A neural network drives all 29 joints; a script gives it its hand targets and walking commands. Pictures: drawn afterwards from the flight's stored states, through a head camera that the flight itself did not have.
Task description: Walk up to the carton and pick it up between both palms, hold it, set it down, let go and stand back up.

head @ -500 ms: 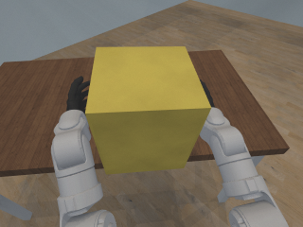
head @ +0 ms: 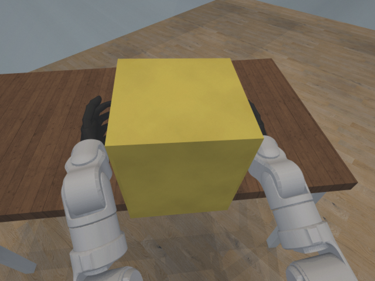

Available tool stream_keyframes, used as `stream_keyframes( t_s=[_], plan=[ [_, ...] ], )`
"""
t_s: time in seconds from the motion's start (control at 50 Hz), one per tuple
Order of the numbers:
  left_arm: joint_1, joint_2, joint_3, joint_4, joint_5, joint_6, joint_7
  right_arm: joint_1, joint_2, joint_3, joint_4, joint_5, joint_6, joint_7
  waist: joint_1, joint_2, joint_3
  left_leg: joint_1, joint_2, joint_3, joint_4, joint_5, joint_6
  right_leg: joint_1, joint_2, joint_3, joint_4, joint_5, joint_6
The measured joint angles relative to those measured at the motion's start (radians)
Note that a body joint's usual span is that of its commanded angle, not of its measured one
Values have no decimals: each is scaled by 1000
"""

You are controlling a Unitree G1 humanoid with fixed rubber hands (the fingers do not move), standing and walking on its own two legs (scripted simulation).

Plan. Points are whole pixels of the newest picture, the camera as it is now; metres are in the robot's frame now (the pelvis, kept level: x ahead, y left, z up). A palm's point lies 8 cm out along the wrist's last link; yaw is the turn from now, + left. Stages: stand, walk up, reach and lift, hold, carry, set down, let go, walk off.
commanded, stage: hold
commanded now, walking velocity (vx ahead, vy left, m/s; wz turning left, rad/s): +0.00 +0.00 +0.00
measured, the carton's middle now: (178, 141) +0.36 +0.00 +0.13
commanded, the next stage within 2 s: none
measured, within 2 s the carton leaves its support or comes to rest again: neither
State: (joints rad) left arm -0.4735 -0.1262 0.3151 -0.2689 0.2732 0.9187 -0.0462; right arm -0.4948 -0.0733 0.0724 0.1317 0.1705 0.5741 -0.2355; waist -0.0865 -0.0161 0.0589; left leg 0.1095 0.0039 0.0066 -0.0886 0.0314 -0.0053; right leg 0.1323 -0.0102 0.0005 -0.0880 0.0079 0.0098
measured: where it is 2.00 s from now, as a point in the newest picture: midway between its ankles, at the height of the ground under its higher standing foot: outside the picture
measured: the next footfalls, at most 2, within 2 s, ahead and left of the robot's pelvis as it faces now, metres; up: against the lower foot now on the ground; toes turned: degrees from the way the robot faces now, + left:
none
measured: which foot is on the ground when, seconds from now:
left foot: down 0.00-1.00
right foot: down 0.00-1.00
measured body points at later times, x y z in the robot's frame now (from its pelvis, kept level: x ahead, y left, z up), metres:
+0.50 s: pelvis -0.01 +0.00 +0.00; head -0.01 +0.00 +0.45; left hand +0.35 +0.15 +0.17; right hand +0.35 -0.15 +0.14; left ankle +0.00 +0.12 -0.76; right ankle -0.02 -0.12 -0.76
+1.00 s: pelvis +0.00 +0.00 +0.00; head +0.00 +0.00 +0.45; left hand +0.35 +0.15 +0.17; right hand +0.35 -0.15 +0.13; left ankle +0.00 +0.12 -0.76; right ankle -0.02 -0.12 -0.76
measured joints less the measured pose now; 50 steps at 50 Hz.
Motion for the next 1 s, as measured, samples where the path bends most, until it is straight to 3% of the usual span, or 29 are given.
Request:
stream_keyframes(
  t_s=[0.22, 0.52, 0.68, 1.0],
  plan=[
    [-17, 8, -6, -1, 9, 23, -7, -2, 2, -7, -10, 2, 15, -3, -1, 7, 22, 24, 4, 0, 0, 3, -3, 24, 4, 0, 0, 3, -3],
    [-78, 1, 37, 121, 19, -35, -20, -46, 16, -44, 69, -33, -1, 12, 24, 10, 15, 5, 10, 7, 0, 17, -5, -2, 10, 7, 7, 16, -6],
    [-56, 10, 30, 103, 6, -48, -12, -50, 18, -34, 74, -30, -19, 11, 23, 4, -12, -11, 5, -1, 0, 12, -3, -14, 5, -1, 7, 8, -4],
    [-5, 6, -18, -8, 8, 22, -4, 17, 3, -8, -21, -1, 9, -3, -7, 14, 24, 16, -4, -5, 0, 3, 3, 18, -4, -4, 0, 1, 3]
  ],
)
